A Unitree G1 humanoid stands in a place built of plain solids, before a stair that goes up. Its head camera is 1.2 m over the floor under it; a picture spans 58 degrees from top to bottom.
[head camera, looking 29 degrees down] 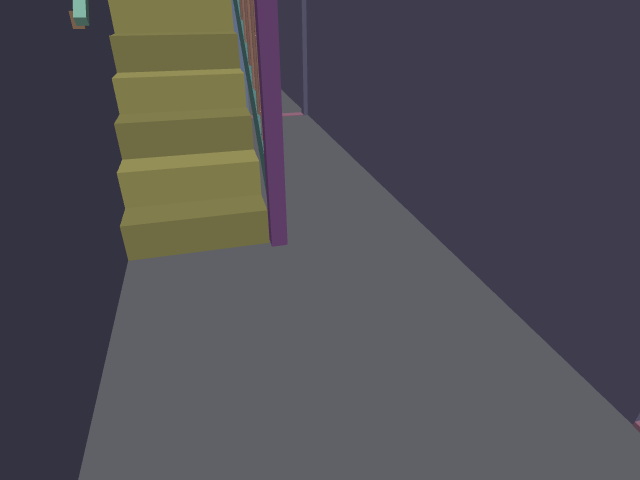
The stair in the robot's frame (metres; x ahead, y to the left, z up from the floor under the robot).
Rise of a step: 0.20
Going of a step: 0.23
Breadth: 0.75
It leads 15 degrees to the left of straight ahead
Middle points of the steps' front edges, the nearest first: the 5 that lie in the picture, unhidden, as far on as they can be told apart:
2.04 0.65 0.20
2.25 0.70 0.41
2.47 0.76 0.61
2.69 0.82 0.81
2.91 0.88 1.02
